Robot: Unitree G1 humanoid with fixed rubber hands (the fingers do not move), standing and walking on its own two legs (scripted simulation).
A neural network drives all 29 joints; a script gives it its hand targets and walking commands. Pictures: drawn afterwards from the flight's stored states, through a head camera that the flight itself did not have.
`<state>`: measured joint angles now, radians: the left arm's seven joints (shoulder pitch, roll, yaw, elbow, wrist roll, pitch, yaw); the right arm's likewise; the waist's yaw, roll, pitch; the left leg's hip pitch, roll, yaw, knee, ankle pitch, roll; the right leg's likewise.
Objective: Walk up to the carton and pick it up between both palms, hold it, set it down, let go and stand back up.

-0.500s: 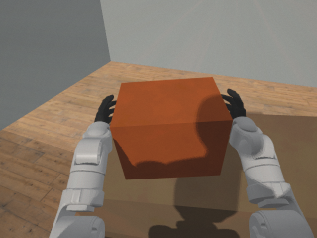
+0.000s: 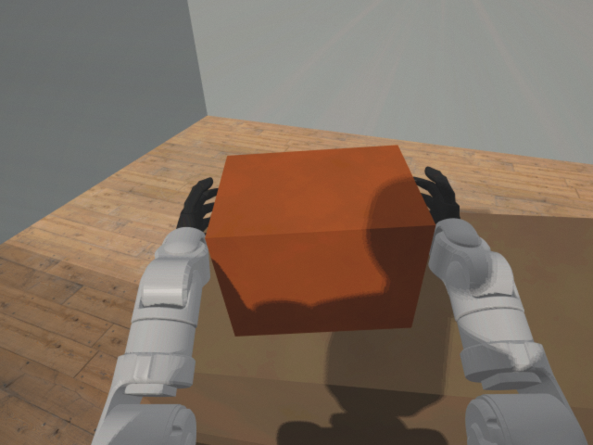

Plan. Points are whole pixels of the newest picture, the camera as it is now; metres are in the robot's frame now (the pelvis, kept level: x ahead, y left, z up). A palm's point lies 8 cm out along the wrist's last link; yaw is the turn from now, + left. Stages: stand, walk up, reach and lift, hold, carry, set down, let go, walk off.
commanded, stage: hold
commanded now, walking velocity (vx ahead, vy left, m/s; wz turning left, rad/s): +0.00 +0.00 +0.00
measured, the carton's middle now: (317, 239) +0.36 +0.00 +0.16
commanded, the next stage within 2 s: set down in 0.16 s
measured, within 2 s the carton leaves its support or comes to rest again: neither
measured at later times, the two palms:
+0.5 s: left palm (194, 237) +0.36 +0.17 +0.17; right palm (434, 236) +0.36 -0.16 +0.16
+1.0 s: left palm (220, 246) +0.39 +0.15 +0.12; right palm (443, 260) +0.36 -0.18 +0.12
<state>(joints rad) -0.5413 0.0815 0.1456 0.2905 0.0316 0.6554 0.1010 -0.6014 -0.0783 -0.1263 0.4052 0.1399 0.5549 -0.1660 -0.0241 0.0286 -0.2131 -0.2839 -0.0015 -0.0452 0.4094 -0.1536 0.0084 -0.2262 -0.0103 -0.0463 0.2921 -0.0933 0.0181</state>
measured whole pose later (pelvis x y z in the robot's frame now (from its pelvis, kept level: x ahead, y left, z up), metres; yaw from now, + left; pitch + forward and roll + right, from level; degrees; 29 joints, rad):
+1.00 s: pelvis +0.02 +0.00 +0.00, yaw +0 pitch +3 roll -1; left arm -0.53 0.05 0.20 0.51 0.09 0.30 0.03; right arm -0.47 0.01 -0.19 0.51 0.08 0.18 -0.15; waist -0.07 0.02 -0.14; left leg -0.28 0.00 -0.05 0.38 -0.15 0.01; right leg -0.22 -0.01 -0.05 0.27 -0.10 0.02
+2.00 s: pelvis +0.04 +0.00 +0.00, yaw +0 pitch +6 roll -1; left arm -0.56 0.05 0.20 0.85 0.09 -0.01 0.01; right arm -0.40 0.06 -0.27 0.65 0.00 -0.04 -0.13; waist -0.10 0.01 -0.13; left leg -0.28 0.00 -0.05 0.37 -0.19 0.01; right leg -0.22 -0.01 -0.05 0.26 -0.13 0.02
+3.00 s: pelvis +0.06 -0.01 +0.00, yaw +0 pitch +7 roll -1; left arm -0.59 0.05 0.19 1.13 0.09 -0.29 0.02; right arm -0.35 0.06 -0.32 0.83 -0.06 -0.28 -0.11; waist -0.12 0.01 -0.10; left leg -0.28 0.00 -0.05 0.38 -0.21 0.00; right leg -0.25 -0.01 -0.05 0.31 -0.18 0.01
